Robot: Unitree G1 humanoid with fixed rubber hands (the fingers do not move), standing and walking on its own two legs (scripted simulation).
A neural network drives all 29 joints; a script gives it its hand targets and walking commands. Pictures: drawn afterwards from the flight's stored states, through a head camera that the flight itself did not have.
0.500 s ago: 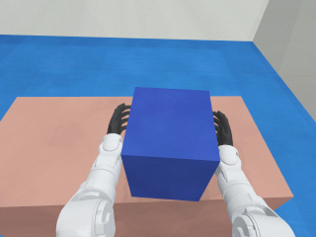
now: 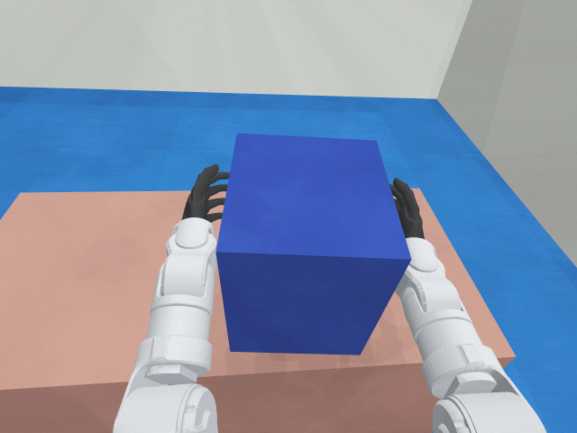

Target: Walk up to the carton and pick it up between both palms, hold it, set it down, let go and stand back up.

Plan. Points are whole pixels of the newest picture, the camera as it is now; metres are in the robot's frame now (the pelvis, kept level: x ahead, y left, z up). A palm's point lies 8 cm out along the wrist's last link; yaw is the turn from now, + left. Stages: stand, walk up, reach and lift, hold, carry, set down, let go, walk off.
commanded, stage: reach and lift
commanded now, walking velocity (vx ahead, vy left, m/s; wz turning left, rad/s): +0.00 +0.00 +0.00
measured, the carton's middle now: (301, 249) +0.37 +0.00 +0.09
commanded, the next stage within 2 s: hold in 1.64 s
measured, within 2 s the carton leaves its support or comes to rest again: neither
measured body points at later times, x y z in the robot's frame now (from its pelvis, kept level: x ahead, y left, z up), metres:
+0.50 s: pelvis -0.01 +0.00 +0.00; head -0.05 +0.03 +0.45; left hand +0.37 +0.14 +0.16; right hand +0.36 -0.16 +0.14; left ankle +0.02 +0.10 -0.75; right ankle -0.01 -0.12 -0.75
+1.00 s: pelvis +0.00 +0.00 +0.00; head -0.04 +0.02 +0.45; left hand +0.38 +0.14 +0.17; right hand +0.37 -0.16 +0.16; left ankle +0.02 +0.10 -0.75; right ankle -0.01 -0.12 -0.75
